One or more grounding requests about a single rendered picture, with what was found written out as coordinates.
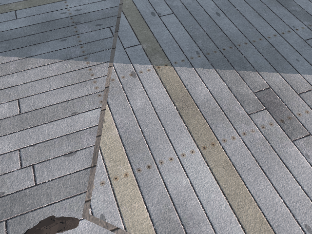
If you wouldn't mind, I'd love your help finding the left robot hand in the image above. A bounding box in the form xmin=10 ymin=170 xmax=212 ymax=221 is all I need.
xmin=22 ymin=215 xmax=80 ymax=234

